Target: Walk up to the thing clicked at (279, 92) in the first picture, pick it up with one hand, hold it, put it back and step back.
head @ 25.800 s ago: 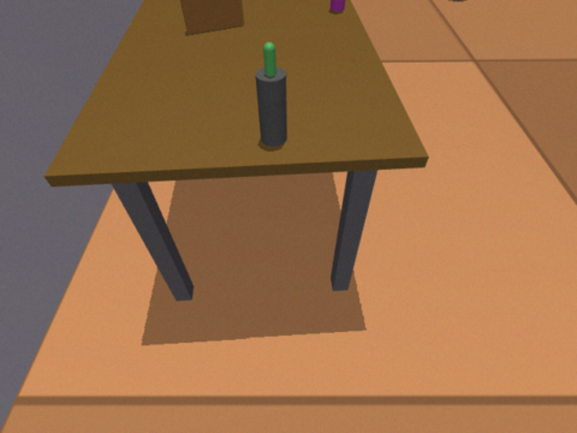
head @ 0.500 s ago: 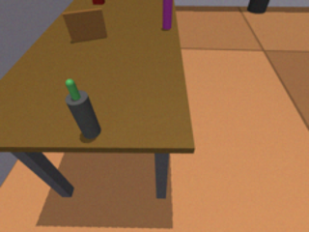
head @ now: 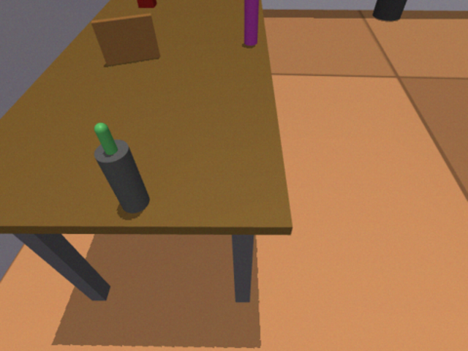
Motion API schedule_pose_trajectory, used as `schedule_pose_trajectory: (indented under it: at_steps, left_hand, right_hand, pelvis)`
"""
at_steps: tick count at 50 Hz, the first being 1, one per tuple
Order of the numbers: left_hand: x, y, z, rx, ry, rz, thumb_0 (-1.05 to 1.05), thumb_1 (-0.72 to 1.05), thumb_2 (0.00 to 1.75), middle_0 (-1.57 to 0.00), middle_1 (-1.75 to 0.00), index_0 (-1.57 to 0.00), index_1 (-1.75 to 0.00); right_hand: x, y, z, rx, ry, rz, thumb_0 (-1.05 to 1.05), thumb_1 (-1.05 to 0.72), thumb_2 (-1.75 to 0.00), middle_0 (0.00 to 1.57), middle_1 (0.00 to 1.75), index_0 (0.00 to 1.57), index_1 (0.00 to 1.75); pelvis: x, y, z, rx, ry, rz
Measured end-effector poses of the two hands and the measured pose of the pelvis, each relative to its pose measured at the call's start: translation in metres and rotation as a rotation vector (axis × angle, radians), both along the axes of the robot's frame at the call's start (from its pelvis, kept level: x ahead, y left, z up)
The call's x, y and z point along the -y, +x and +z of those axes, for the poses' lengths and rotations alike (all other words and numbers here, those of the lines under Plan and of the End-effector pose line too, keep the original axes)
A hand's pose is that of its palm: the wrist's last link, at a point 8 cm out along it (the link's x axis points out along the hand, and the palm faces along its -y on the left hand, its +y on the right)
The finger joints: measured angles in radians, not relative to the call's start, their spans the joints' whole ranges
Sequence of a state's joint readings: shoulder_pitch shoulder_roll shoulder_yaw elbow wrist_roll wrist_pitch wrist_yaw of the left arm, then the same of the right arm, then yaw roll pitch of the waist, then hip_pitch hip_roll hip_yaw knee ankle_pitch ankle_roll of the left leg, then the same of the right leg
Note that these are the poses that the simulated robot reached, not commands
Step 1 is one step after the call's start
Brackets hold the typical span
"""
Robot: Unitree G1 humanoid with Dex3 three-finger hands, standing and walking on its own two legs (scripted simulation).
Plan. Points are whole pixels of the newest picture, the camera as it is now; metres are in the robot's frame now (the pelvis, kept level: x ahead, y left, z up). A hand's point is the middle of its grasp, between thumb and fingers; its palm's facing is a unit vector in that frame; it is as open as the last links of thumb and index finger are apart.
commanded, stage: stand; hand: left
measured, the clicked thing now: (120, 168) +0.41 +0.24 +0.08
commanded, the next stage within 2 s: none
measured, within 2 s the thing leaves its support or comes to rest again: neither
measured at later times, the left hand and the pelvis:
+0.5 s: hand out of the picture +0.07 +0.25 -0.16, palm faces -0.04 -0.93 -0.35, open 8.3 cm; pelvis +0.00 +0.00 +0.00, yaw +0 degrees
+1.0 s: hand out of the picture +0.08 +0.25 -0.16, palm faces -0.04 -0.94 -0.35, open 7.4 cm; pelvis +0.01 +0.00 +0.00, yaw +0 degrees
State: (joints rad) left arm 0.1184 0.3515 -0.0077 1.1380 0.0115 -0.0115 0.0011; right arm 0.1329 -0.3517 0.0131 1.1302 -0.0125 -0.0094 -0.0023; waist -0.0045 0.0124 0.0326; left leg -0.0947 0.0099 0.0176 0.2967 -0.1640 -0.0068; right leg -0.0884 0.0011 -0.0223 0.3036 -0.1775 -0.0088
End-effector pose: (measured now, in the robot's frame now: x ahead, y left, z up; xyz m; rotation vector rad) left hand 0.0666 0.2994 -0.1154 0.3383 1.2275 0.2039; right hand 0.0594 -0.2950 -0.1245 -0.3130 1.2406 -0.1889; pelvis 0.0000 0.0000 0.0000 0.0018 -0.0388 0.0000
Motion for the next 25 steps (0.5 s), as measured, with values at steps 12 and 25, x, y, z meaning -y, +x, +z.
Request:
schedule_pose_trajectory:
  at_steps: [12,25]
  left_hand:
    - [0.0020,-0.0024,-0.0008,-0.011,0.000,0.001,0.00,-0.11,0.48,-0.17,-0.24,-0.17,-0.23]
    - [0.0041,0.0007,-0.0023,-0.013,-0.006,-0.003,0.00,0.71,0.86,-0.20,-0.30,-0.20,-0.29]
  right_hand:
    - [0.0019,-0.0024,-0.0005,-0.010,0.001,-0.005,0.00,-0.90,-0.90,0.21,0.30,0.20,0.30]
    - [0.0029,-0.0003,0.0004,-0.010,-0.002,-0.005,0.00,-0.90,-0.90,0.21,0.30,0.20,0.30]
  pelvis:
    - [0.0022,0.0012,0.0001,-0.001,-0.001,-0.002]
    - [0.0029,0.0036,0.0001,-0.003,-0.001,-0.004]
